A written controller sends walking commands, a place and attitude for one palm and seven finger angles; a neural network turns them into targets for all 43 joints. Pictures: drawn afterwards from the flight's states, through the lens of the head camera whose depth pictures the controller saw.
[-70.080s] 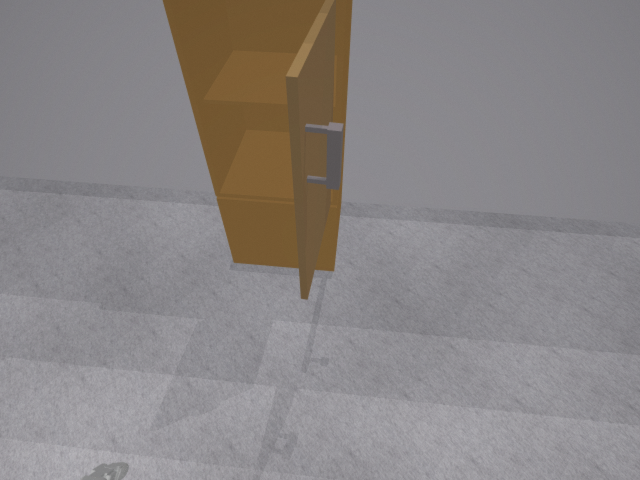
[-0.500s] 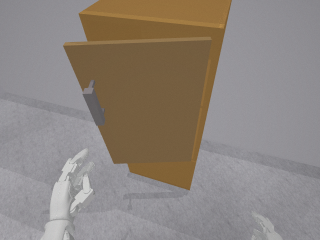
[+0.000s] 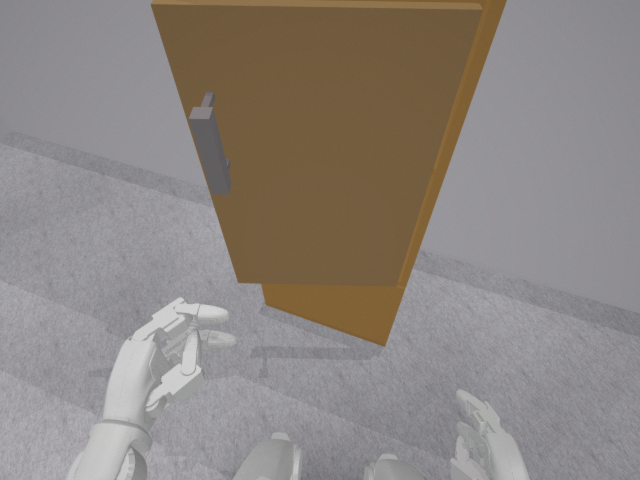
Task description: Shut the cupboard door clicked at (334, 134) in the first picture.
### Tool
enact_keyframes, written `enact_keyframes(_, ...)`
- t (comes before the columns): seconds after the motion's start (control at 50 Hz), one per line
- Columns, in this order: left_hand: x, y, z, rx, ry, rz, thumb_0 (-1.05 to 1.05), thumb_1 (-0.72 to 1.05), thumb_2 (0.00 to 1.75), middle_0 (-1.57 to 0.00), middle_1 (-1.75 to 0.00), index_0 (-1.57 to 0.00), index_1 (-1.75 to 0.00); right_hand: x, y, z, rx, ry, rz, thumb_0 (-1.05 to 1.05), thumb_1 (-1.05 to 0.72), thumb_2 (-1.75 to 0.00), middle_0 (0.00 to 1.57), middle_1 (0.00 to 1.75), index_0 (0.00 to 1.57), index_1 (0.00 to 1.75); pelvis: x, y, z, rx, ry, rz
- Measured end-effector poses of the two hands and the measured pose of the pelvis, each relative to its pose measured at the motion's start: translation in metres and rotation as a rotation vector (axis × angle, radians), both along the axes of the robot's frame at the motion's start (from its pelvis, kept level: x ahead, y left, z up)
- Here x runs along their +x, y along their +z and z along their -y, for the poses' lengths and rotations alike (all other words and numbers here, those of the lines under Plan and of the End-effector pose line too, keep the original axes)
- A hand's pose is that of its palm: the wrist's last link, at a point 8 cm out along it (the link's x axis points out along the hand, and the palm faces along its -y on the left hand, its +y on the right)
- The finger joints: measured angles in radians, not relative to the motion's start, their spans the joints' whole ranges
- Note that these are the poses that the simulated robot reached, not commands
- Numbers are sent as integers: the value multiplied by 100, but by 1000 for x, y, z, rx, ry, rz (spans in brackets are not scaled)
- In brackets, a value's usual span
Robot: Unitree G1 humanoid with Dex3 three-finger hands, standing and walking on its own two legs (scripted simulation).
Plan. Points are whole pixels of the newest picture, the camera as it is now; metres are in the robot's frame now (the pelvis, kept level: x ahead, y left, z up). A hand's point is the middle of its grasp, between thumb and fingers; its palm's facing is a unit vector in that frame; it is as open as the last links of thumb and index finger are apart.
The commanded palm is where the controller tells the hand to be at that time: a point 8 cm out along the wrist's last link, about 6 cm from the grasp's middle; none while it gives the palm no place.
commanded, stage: raise the hand and make a fist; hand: left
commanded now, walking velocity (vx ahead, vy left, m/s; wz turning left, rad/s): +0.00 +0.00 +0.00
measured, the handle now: (215, 144) +0.52 +0.19 +0.12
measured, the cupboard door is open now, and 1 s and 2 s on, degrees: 19 19 19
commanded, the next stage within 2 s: bring the fist close to the handle in 1.18 s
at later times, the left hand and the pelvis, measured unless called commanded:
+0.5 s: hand (151, 335) +0.24 +0.19 +0.10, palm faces +0.06 -1.00 -0.04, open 3.1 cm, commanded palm +0.22 +0.25 +0.11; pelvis +0.03 +0.02 +0.02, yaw +0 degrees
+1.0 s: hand (152, 312) +0.26 +0.19 +0.12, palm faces +0.04 -1.00 -0.03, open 3.1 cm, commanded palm +0.24 +0.24 +0.13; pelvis +0.04 +0.00 +0.04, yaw +0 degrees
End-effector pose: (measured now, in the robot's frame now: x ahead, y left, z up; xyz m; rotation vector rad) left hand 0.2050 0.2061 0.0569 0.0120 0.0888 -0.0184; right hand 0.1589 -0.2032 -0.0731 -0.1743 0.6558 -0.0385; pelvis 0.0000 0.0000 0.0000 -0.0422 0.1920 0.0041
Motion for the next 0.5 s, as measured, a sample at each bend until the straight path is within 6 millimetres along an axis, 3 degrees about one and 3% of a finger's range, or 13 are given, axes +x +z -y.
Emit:
enact_keyframes(0.08,3,12,-16,17,72,17,2,90,90,-78,-93,-78,-93,-13,4,8,-31,-40,-42,2,-90,-90,21,30,21,30,10,7,-7,2,-10,-3)
enact_keyframes(0.16,5,21,-25,23,85,77,2,90,90,-85,-101,-85,-101,-11,6,18,-76,-48,-55,2,-90,-90,20,30,21,30,16,7,-12,-1,-10,-10)
enact_keyframes(0.3,9,26,-29,21,47,64,2,90,90,-98,-115,-98,-115,19,22,22,-112,-52,-2,2,-90,-90,20,30,20,30,24,11,-20,-5,-7,-1)
enact_keyframes(0.5,16,47,-41,29,73,99,2,90,90,-117,-135,-116,-135,57,44,-4,-63,12,86,2,-90,-90,20,30,20,30,32,22,-20,-7,4,25)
